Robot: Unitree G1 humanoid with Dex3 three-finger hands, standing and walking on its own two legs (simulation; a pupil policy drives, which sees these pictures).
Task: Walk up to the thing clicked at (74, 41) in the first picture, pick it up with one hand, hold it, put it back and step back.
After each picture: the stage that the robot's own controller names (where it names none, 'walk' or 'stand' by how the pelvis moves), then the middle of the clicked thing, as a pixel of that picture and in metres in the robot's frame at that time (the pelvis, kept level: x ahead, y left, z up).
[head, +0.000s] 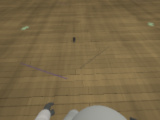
stand; (74, 39) +1.69 +0.46 -0.72
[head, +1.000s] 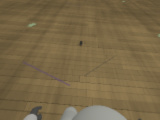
walk; (81, 43) +1.59 +0.21 -0.70
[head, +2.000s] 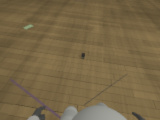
walk; (83, 56) +1.08 +0.12 -0.72
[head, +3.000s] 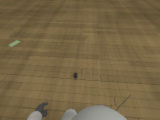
walk; (75, 75) +0.66 +0.21 -0.71
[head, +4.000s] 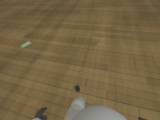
walk; (77, 88) +0.42 +0.23 -0.70
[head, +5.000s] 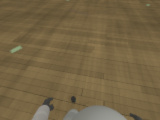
stand; (73, 99) +0.31 +0.19 -0.72
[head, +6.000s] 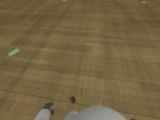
stand; (73, 99) +0.31 +0.21 -0.72
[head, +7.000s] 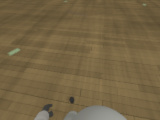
stand; (72, 100) +0.31 +0.22 -0.73
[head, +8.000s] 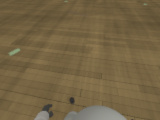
stand; (72, 100) +0.30 +0.22 -0.73
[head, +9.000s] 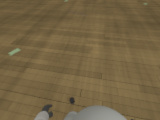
go down; (72, 100) +0.30 +0.22 -0.73
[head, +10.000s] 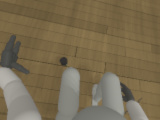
go down; (64, 61) +0.40 +0.23 -0.33
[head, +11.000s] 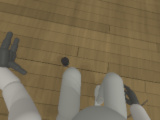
approach; (65, 62) +0.39 +0.23 -0.31
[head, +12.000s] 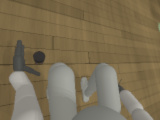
close in; (39, 58) +0.38 +0.26 -0.22
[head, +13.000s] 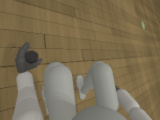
close; (31, 58) +0.38 +0.27 -0.22
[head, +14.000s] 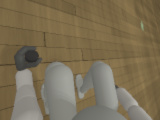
lift; (31, 57) +0.37 +0.27 -0.23
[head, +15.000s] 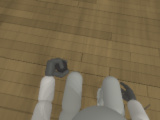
lift; (62, 68) +0.31 +0.22 -0.05
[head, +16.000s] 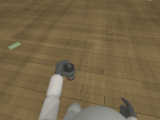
lift; (69, 72) +0.33 +0.16 +0.02
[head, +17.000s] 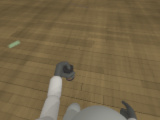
hold; (69, 72) +0.32 +0.17 +0.00
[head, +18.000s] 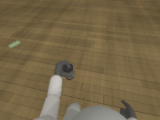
hold; (68, 72) +0.33 +0.17 +0.00
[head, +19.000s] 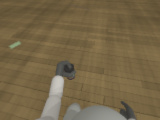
crouch; (69, 72) +0.33 +0.16 +0.01
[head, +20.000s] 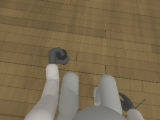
crouch; (62, 57) +0.41 +0.20 -0.10
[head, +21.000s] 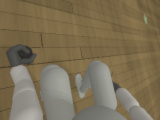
lower; (26, 56) +0.40 +0.28 -0.22
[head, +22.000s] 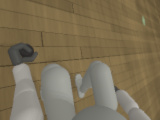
lower; (27, 54) +0.40 +0.28 -0.22
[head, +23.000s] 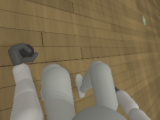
lower; (27, 54) +0.40 +0.28 -0.22
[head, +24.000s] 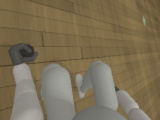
lower; (28, 54) +0.40 +0.28 -0.22
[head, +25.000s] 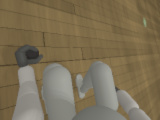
loosen; (32, 56) +0.39 +0.26 -0.22
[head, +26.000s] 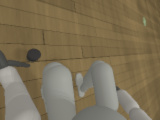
withdraw; (33, 56) +0.38 +0.25 -0.22
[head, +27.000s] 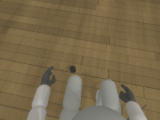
walk; (72, 69) +0.40 +0.19 -0.44
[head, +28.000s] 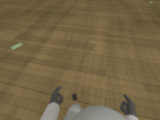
stand; (74, 97) +0.34 +0.17 -0.66
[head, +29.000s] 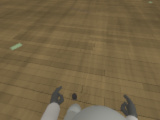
stand; (74, 97) +0.34 +0.18 -0.67
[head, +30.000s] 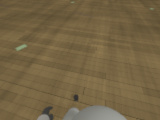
stand; (76, 98) +0.35 +0.16 -0.71
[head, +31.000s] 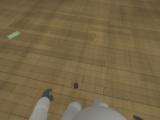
walk; (76, 86) +0.39 +0.13 -0.70
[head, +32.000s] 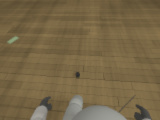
walk; (77, 75) +0.57 +0.20 -0.69
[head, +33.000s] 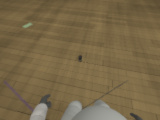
walk; (80, 58) +0.92 +0.19 -0.70
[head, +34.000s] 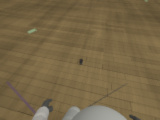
stand; (80, 61) +0.97 +0.18 -0.71
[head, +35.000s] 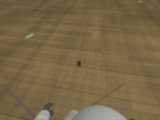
stand; (79, 63) +0.97 +0.22 -0.73
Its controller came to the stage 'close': yes
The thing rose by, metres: 0.71
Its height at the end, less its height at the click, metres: +0.00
